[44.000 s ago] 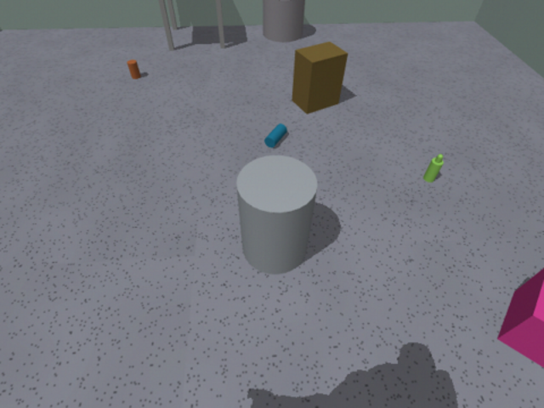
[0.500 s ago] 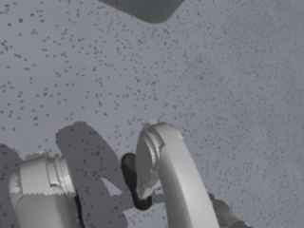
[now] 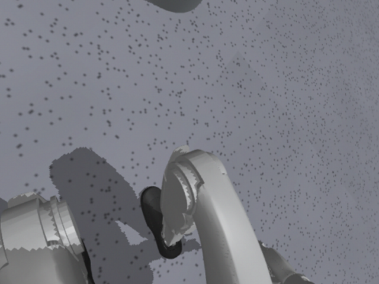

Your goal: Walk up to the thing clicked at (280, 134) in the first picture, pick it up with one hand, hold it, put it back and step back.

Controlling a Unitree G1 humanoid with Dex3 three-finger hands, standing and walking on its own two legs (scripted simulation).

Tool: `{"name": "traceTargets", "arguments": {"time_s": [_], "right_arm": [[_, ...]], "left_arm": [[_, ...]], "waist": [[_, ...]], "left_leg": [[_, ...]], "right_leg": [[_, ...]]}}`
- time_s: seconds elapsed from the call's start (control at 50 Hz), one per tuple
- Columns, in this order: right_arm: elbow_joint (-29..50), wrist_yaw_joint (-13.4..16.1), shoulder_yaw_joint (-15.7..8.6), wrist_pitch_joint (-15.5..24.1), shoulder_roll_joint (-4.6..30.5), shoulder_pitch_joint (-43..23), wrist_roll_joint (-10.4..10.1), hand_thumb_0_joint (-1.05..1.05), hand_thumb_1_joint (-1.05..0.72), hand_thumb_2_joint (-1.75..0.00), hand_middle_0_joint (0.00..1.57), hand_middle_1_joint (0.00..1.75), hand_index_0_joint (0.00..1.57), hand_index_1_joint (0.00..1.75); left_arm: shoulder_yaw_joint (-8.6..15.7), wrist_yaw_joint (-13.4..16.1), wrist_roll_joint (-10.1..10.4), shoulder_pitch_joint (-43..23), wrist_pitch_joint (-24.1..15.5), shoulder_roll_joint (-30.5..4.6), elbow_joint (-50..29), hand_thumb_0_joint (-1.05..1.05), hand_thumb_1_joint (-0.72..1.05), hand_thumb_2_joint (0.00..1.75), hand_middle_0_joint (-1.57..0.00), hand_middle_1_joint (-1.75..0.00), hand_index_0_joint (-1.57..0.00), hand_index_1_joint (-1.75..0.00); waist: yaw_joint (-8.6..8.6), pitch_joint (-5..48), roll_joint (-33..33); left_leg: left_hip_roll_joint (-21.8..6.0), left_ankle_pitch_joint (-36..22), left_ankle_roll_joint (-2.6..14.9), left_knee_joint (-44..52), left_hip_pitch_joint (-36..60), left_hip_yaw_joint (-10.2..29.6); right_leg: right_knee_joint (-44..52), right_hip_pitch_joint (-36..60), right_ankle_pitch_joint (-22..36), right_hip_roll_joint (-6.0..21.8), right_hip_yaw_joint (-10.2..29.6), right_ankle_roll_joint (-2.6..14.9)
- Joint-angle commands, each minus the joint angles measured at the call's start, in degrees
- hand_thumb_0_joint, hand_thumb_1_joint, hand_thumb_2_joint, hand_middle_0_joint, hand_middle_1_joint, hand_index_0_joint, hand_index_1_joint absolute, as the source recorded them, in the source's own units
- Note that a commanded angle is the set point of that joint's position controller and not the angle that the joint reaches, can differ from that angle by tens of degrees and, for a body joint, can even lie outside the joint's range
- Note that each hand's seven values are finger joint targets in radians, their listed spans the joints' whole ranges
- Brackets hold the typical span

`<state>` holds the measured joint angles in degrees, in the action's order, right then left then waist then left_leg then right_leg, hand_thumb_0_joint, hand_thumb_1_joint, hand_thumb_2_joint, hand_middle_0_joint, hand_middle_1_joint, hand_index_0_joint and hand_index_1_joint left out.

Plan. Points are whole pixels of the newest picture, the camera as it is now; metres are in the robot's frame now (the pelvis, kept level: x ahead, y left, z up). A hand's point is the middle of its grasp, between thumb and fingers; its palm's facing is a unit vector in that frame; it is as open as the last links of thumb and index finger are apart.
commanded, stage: rest palm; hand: left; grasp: from above
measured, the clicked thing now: out of the picture +0.47 +0.37 -0.27
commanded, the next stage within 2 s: close in 0.80 s
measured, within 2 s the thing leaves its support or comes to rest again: neither
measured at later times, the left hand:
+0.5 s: hand out of the picture +0.44 +0.37 -0.24, palm faces -0.47 -0.11 -0.88, open 14.0 cm
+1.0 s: hand out of the picture +0.44 +0.36 -0.25, palm faces -0.47 -0.12 -0.88, open 13.5 cm
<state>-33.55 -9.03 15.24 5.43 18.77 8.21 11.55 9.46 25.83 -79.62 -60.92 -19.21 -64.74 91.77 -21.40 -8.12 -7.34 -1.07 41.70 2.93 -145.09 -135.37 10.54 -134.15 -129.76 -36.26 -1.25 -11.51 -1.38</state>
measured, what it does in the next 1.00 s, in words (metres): stands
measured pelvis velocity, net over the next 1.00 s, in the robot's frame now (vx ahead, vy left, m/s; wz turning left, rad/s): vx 0.00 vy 0.00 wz -0.02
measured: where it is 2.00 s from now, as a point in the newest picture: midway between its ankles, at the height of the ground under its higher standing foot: (126, 257)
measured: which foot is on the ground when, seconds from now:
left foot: down 0.00-1.00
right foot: down 0.00-1.00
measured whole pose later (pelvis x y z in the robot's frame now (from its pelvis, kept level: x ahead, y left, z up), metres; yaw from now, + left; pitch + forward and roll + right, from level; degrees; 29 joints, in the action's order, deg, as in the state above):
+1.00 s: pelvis +0.00 +0.00 +0.00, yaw -1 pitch +28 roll -15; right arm -33.5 -10.8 18.3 8.4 19.8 6.7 13.0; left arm 8.9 29.2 -78.9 -59.6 -19.9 -66.5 93.9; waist -21.4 -10.6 -9.4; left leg -1.2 42.2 2.5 -146.9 -134.6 12.6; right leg -134.6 -128.7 -35.7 -1.9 -13.1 -1.5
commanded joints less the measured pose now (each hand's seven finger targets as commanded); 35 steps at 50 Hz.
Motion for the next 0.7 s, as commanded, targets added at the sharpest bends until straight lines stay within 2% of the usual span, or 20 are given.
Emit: {"name": "traceTargets", "arguments": {"time_s": [0.0, 0.02, 0.04, 0.08, 0.1, 0.12, 0.14, 0.2, 0.28, 0.34, 0.38, 0.44, 0.48, 0.52, 0.58, 0.6, 0.62, 0.64, 0.66, 0.68], "right_arm": [[-0.99, 0.39, -6.30, -0.12, 19.47, 12.21, 0.36, 0.00, -0.90, -0.90, 0.20, 0.30, 0.20, 0.30], [-1.17, 0.43, -5.50, -0.35, 18.97, 12.15, 0.44, 0.00, -0.90, -0.91, 0.20, 0.30, 0.20, 0.30], [-1.03, 0.24, -5.21, -0.37, 18.79, 12.38, 0.57, 0.00, -0.90, -0.90, 0.20, 0.30, 0.20, 0.30], [-1.02, 0.29, -5.52, -0.33, 19.36, 12.05, 0.66, 0.00, -0.91, -0.91, 0.20, 0.30, 0.20, 0.30], [-1.05, 0.30, -5.59, -0.40, 19.28, 11.66, 0.77, 0.00, -0.91, -0.91, 0.20, 0.30, 0.20, 0.30], [-0.65, 0.36, -5.86, -0.42, 20.32, 11.35, 0.88, 0.00, -0.91, -0.91, 0.20, 0.30, 0.20, 0.30], [-0.77, 0.25, -5.24, -0.44, 19.53, 11.24, 0.89, 0.00, -0.91, -0.91, 0.20, 0.30, 0.20, 0.30], [-1.10, 0.04, -4.36, -0.49, 18.40, 10.73, 1.05, 0.00, -0.90, -0.91, 0.20, 0.30, 0.20, 0.30], [-1.20, -0.08, -5.01, 0.17, 19.43, 9.90, 1.14, 0.00, -0.90, -0.91, 0.20, 0.30, 0.20, 0.30], [-1.43, -0.29, -4.29, 0.62, 19.18, 9.92, 1.07, 0.00, -0.91, -0.91, 0.20, 0.30, 0.20, 0.30], [-1.53, -0.32, -4.15, 0.84, 19.22, 9.98, 1.05, 0.00, -0.91, -0.91, 0.20, 0.30, 0.20, 0.30], [-1.08, -0.57, -3.85, 1.19, 19.51, 9.62, 1.10, 0.00, -0.91, -0.91, 0.20, 0.30, 0.20, 0.30], [-0.84, -0.60, -4.11, 1.47, 19.93, 9.61, 1.17, 0.00, -0.91, -0.91, 0.20, 0.30, 0.20, 0.30], [-0.54, -0.76, -3.90, 1.65, 19.75, 9.35, 1.09, 0.00, -0.91, -0.91, 0.20, 0.30, 0.20, 0.30], [-0.36, -0.97, -3.26, 2.07, 19.51, 9.27, 1.16, 0.00, -0.91, -0.91, 0.20, 0.30, 0.20, 0.30], [-0.79, -0.83, -3.15, 2.06, 19.48, 9.23, 1.09, 0.00, -0.91, -0.91, 0.20, 0.30, 0.20, 0.30], [-0.49, -0.65, -3.86, 2.36, 20.77, 9.57, 1.18, 0.00, -0.91, -0.91, 0.20, 0.30, 0.20, 0.30], [-0.58, -0.69, -3.09, 2.39, 19.79, 9.58, 1.14, 0.00, -0.91, -0.91, 0.20, 0.30, 0.20, 0.30], [-0.55, -0.65, -3.04, 2.40, 19.87, 9.09, 1.06, 0.00, -0.91, -0.91, 0.20, 0.30, 0.20, 0.30], [-0.55, -0.80, -2.93, 2.46, 19.69, 9.72, 1.15, 0.00, -0.91, -0.91, 0.20, 0.30, 0.20, 0.30]], "left_arm": [[1.26, 1.32, 1.54, -12.50, -0.13, -15.46, -7.69, 0.00, -0.58, 1.04, -0.07, -0.97, -0.05, -0.99], [2.32, 1.60, 1.91, -11.42, -0.37, -16.27, -6.36, 0.00, -0.58, 1.05, -0.07, -0.97, -0.05, -1.00], [1.59, 1.33, 1.50, -11.19, -0.53, -15.60, -6.05, 0.00, -0.58, 1.05, -0.07, -0.97, -0.05, -0.99], [1.63, 1.31, 1.70, -12.50, -1.20, -16.16, -7.53, 0.00, -0.58, 1.05, -0.07, -0.99, -0.05, -1.01], [2.05, 1.45, 1.77, -13.29, -1.64, -17.04, -8.96, 0.00, -0.56, 1.04, -0.07, -0.99, -0.05, -1.00], [1.38, 1.59, 1.99, -13.51, -1.89, -16.21, -8.08, 0.00, -0.57, 1.05, -0.07, -0.99, -0.05, -1.01], [1.85, 1.92, 1.71, -12.88, -2.27, -17.00, -7.12, 0.00, -0.56, 1.03, -0.07, -0.99, -0.05, -1.01], [0.20, 2.53, 0.83, -12.99, -2.61, -15.42, -6.25, 0.00, -0.56, 1.06, -0.07, -0.99, -0.05, -1.01], [-0.31, 3.95, 0.59, -13.71, -2.23, -15.49, -5.95, 0.00, -0.56, 1.05, -0.08, -0.99, -0.06, -1.01], [-0.84, 4.35, 0.56, -13.74, -1.95, -15.06, -5.51, 0.00, -0.55, 1.05, -0.08, -1.00, -0.06, -1.01], [-0.40, 4.91, 0.40, -13.95, -1.64, -16.17, -5.38, 0.00, -0.55, 1.06, -0.08, -1.00, -0.06, -1.02], [-0.56, 5.28, 0.42, -12.20, -0.99, -15.21, -2.24, 0.00, -0.53, 1.08, -0.09, -1.03, -0.07, -1.04], [-1.03, 5.25, 0.24, -12.78, -0.79, -14.83, -2.84, 0.00, -0.52, 1.07, -0.09, -1.03, -0.07, -1.05], [0.22, 5.56, 0.45, -13.15, -0.71, -16.99, -3.86, 0.00, -0.51, 1.07, -0.09, -1.03, -0.08, -1.05], [-0.72, 5.20, 0.80, -11.66, -0.28, -15.21, -2.17, 0.00, -0.51, 1.05, -0.09, -1.04, -0.08, -1.05], [0.23, 5.52, 1.47, -12.88, -0.59, -16.91, -4.02, 0.00, -0.51, 1.07, -0.09, -1.04, -0.08, -1.05], [-0.24, 5.52, 1.33, -12.91, -0.53, -16.78, -3.62, 0.00, -0.51, 1.05, -0.09, -1.04, -0.08, -1.05], [0.73, 5.63, 1.75, -12.58, -0.61, -17.73, -3.67, 0.00, -0.51, 1.04, -0.08, -1.04, -0.08, -1.05], [0.46, 5.63, 1.46, -11.17, -0.38, -18.04, -2.69, 0.00, -0.51, 1.07, -0.09, -1.05, -0.08, -1.06], [0.32, 5.55, 1.38, -11.24, -0.49, -17.79, -3.05, 0.00, -0.51, 1.06, -0.09, -1.03, -0.08, -1.04]], "waist": [[-1.34, 37.75, 33.29], [-1.01, 37.09, 31.62], [-1.82, 36.30, 30.73], [-1.59, 36.48, 31.57], [-1.02, 38.65, 32.80], [-1.38, 37.49, 32.76], [-1.16, 36.75, 32.98], [-1.80, 36.51, 32.13], [-1.57, 35.57, 32.94], [-2.02, 35.01, 33.19], [-1.63, 36.57, 33.29], [-2.28, 32.96, 32.50], [-2.51, 33.56, 33.16], [-1.58, 35.01, 34.21], [-2.76, 32.98, 31.49], [-2.17, 35.20, 31.76], [-2.71, 34.34, 32.60], [-2.00, 35.00, 31.65], [-1.43, 35.24, 30.94], [-2.07, 34.96, 30.51]], "left_leg": [[-1.09, -20.50, -2.37, 15.12, 34.47, -1.20], [-1.07, -20.12, -2.36, 14.72, 33.06, -0.93], [-1.02, -19.69, -2.11, 14.22, 32.67, -1.18], [-1.05, -18.29, -2.08, 14.35, 32.80, -1.29], [-1.20, -18.38, -2.18, 14.69, 33.85, -1.28], [-1.15, -18.20, -2.49, 14.93, 33.97, -0.55], [-1.22, -16.97, -2.53, 15.50, 33.11, -0.34], [-1.49, -16.64, -2.25, 14.95, 33.44, -0.30], [-1.45, -15.37, -2.37, 15.54, 32.79, -0.27], [-1.63, -16.70, -2.55, 15.65, 33.65, 0.22], [-1.62, -17.16, -2.36, 15.42, 33.71, -0.15], [-1.68, -16.94, -2.78, 15.69, 32.60, 0.79], [-1.82, -16.90, -2.93, 16.09, 33.76, 1.10], [-1.85, -16.23, -2.97, 16.55, 34.15, 1.05], [-1.68, -15.44, -2.41, 15.19, 31.62, 0.26], [-1.67, -16.10, -2.22, 14.82, 31.93, -0.02], [-1.38, -15.49, -2.17, 14.78, 31.22, -0.48], [-1.51, -16.19, -2.15, 14.59, 30.77, -0.42], [-1.47, -15.32, -2.00, 14.44, 30.40, -0.51], [-1.40, -15.36, -1.86, 13.91, 29.57, -0.74]], "right_leg": [[9.90, 18.38, 14.58, -2.31, -2.15, 3.18], [10.08, 18.81, 14.50, -2.39, -2.61, 3.31], [10.26, 18.71, 14.22, -2.42, -2.37, 3.19], [10.38, 19.07, 13.49, -2.54, -2.10, 3.31], [10.46, 20.12, 13.55, -2.70, -2.30, 3.23], [10.22, 18.55, 12.99, -2.48, -2.82, 3.45], [9.91, 18.67, 12.05, -2.59, -3.08, 3.47], [9.80, 18.00, 12.14, -3.01, -3.11, 3.04], [9.44, 17.34, 11.79, -3.07, -3.25, 3.02], [9.12, 16.90, 12.59, -2.98, -3.33, 2.82], [9.34, 18.66, 13.54, -3.10, -3.20, 2.77], [8.64, 15.69, 12.48, -2.83, -3.82, 2.91], [8.32, 15.58, 12.52, -2.75, -3.80, 2.78], [8.24, 16.58, 12.43, -2.77, -3.65, 2.79], [8.75, 17.39, 12.55, -2.85, -3.45, 2.50], [9.33, 19.21, 13.33, -3.04, -3.35, 2.46], [9.38, 19.20, 13.10, -2.93, -3.03, 2.62], [9.52, 20.66, 13.78, -2.90, -3.16, 2.57], [9.40, 20.33, 13.11, -3.15, -2.97, 2.68], [9.61, 20.95, 13.21, -3.12, -2.86, 2.60]]}}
